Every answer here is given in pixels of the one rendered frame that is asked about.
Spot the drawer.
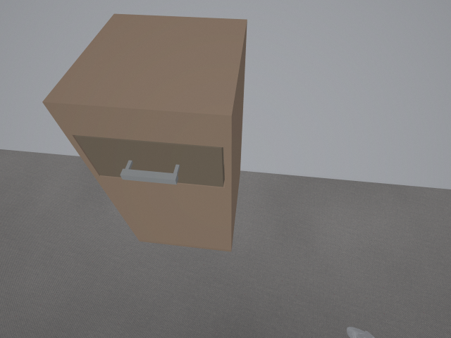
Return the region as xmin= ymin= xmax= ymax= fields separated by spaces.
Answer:
xmin=75 ymin=135 xmax=225 ymax=187

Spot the handle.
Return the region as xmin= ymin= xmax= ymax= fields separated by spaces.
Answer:
xmin=120 ymin=161 xmax=180 ymax=184

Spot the cabinet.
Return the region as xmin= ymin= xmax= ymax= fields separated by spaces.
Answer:
xmin=42 ymin=14 xmax=247 ymax=252

